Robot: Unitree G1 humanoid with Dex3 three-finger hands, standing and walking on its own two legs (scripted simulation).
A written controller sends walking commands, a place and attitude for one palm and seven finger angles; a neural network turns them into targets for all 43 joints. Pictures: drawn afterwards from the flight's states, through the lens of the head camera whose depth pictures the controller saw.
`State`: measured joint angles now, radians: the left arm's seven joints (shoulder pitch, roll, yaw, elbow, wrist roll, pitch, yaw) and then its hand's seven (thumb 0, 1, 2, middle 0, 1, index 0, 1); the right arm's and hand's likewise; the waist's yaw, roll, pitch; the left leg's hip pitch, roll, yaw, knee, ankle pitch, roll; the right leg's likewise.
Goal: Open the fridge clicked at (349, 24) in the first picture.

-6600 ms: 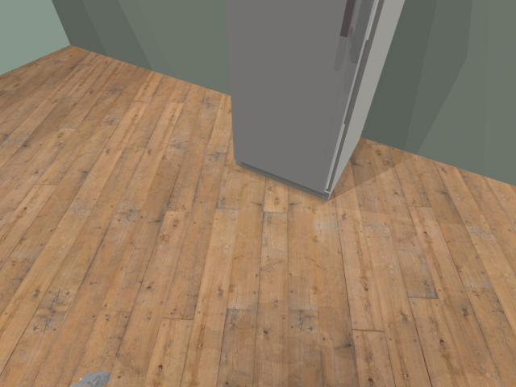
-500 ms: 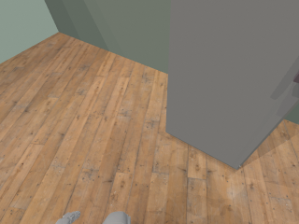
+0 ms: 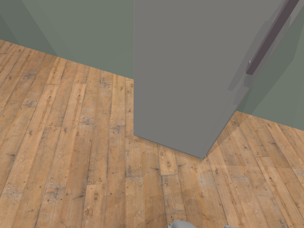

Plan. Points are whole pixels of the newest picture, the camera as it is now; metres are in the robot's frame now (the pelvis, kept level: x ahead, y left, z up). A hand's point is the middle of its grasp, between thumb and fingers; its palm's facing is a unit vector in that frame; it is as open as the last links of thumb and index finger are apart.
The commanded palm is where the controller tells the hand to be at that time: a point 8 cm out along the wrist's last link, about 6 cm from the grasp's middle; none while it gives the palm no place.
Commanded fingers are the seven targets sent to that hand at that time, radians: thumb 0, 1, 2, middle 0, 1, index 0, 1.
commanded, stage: turn to face it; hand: right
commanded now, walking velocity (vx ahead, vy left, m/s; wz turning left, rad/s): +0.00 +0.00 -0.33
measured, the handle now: (268, 36) +0.66 -0.29 +0.22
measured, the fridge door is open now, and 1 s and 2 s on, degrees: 0 0 0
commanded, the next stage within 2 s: take the last steps up to it in 0.24 s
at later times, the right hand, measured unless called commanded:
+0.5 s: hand out of the picture +0.00 -0.26 -0.17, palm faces +0.17 +0.96 -0.23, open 7.4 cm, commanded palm none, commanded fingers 0.00 -0.90 -0.90 0.20 0.30 0.20 0.30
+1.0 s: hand out of the picture +0.00 -0.15 -0.16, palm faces +0.26 +0.95 -0.14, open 7.4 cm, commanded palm none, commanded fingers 0.00 -0.90 -0.90 0.20 0.30 0.20 0.30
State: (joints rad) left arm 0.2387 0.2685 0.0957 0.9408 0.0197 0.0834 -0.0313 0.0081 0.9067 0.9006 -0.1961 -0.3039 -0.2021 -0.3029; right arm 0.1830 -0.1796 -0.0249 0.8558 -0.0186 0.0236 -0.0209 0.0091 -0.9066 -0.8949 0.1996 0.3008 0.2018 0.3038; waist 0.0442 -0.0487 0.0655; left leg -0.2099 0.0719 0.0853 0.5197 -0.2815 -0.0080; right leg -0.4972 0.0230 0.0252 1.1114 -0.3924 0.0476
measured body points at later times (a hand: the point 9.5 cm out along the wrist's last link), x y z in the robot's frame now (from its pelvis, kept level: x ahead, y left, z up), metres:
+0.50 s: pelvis -0.01 -0.05 +0.01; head +0.01 -0.07 +0.46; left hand +0.11 +0.17 -0.13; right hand -0.01 -0.31 -0.15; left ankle -0.01 +0.09 -0.68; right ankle -0.03 -0.15 -0.74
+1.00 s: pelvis +0.11 -0.03 +0.00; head +0.12 -0.03 +0.45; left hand +0.18 +0.19 -0.16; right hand -0.02 -0.21 -0.15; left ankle +0.03 +0.07 -0.74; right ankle +0.16 -0.18 -0.69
